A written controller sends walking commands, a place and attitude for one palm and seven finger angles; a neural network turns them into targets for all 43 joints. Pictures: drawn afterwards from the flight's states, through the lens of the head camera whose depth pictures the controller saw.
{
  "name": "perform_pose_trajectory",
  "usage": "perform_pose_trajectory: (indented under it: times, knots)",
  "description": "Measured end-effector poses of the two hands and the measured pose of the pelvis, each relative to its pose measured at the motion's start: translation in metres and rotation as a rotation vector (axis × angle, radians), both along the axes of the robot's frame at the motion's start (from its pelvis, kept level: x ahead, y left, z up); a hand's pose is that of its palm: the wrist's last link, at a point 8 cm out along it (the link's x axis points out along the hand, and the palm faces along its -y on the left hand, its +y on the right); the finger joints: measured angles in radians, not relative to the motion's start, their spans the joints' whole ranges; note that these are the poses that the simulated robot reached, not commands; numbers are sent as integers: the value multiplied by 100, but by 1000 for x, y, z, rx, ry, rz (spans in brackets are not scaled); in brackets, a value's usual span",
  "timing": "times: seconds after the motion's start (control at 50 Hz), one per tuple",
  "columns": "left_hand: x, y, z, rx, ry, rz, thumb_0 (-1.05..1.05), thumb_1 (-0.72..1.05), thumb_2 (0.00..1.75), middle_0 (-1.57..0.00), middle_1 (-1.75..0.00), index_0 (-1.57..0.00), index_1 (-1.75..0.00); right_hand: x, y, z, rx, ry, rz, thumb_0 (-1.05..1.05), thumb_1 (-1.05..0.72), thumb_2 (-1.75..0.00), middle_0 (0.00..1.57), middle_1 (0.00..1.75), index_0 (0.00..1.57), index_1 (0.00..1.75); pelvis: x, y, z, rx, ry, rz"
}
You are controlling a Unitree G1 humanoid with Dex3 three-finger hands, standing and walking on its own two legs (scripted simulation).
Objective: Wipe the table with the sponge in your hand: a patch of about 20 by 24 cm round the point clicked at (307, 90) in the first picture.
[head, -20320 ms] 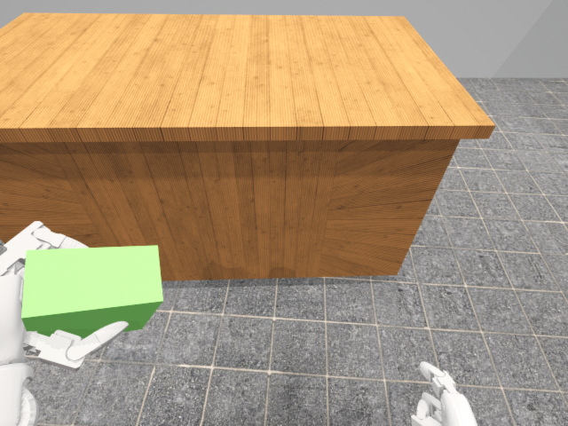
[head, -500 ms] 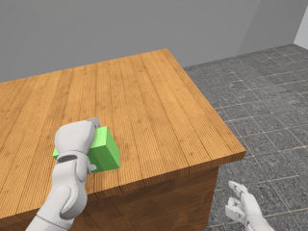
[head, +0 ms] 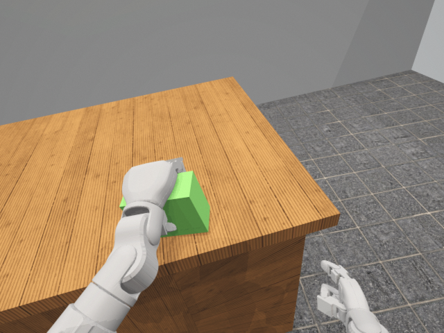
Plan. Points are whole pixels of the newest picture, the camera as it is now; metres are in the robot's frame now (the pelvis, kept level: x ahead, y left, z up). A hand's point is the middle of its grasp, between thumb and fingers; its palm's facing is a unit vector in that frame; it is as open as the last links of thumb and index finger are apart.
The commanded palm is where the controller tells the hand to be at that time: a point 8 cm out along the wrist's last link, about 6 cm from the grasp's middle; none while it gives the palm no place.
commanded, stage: wipe forward along the third lane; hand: left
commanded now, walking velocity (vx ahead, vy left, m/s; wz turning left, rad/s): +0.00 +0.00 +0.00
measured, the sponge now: (172, 212) +0.31 +0.15 +0.09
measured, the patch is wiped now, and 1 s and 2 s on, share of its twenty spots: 0.85 1.00 1.00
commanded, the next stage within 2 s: wipe back along the third lane in 1.62 s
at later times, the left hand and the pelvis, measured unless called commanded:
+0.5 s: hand (166, 187) +0.34 +0.17 +0.12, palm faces +0.05 -0.04 -1.00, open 10.1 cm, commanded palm +0.32 +0.19 +0.16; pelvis +0.00 -0.02 +0.00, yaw +0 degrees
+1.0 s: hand (158, 171) +0.39 +0.20 +0.12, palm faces -0.03 -0.02 -1.00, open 10.1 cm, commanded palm +0.38 +0.22 +0.15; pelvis +0.00 -0.02 +0.00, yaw +0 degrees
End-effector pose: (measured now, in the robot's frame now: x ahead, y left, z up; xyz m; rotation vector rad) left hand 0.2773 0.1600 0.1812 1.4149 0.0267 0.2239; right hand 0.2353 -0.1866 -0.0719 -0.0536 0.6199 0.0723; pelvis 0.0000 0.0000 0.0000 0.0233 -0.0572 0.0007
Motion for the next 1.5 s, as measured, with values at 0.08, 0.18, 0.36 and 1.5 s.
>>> perform_pose_trajectory:
  times: [0.08,0.18,0.36,1.5]
  knots:
    - [4,-1,-3,-5,15,11,-2,-50,103,-70,-133,-73,-134,-1,-8,1,-14,5,-15,1,-91,-90,20,30,19,29,0,-3,0,0,-1,-2]
    - [11,0,-2,7,26,33,-2,-50,103,-71,-133,-74,-133,-3,-18,1,-35,18,-37,1,-91,-90,20,30,20,29,-1,-6,1,1,3,-2]
    - [31,2,-3,50,64,96,-3,-51,103,-71,-133,-74,-133,-14,-35,-6,-49,51,-81,1,-91,-90,20,30,20,29,-1,-11,1,5,18,-7]
    - [147,65,-4,130,205,154,1,-52,103,-72,-132,-76,-133,-131,-62,-51,-158,422,-276,1,-91,-90,20,30,20,29,6,10,2,-20,164,-16]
